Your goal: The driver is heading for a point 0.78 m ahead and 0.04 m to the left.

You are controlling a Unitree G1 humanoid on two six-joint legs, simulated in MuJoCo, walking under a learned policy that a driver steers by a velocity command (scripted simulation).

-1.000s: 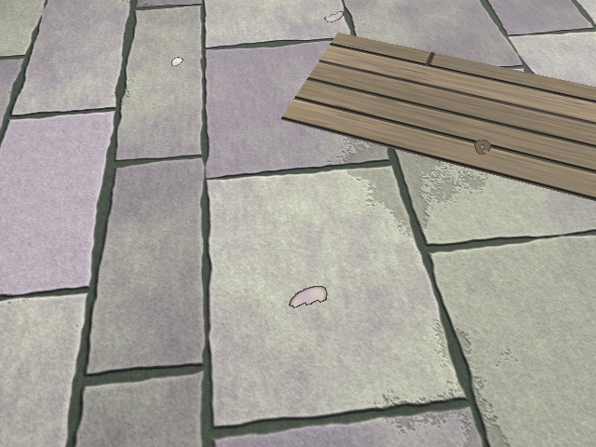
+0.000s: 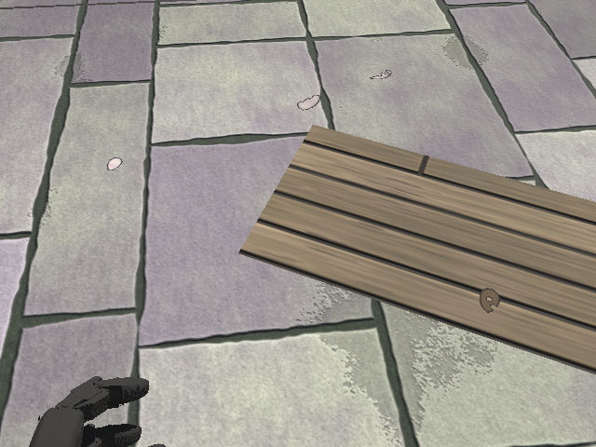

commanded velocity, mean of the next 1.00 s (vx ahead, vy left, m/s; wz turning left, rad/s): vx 0.50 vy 0.00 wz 0.11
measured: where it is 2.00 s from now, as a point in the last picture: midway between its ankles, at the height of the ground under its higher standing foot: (225, 334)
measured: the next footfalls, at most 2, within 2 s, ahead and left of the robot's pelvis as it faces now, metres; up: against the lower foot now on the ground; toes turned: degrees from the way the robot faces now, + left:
right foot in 0.02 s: +0.17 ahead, -0.13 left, +0.00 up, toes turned +6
left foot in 0.52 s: +0.40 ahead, +0.20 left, +0.00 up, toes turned +18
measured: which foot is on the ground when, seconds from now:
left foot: down 0.00-0.02, up 0.04-0.50, down 0.52-1.00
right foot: up 0.00-0.00, down 0.02-0.54, up 0.56-1.00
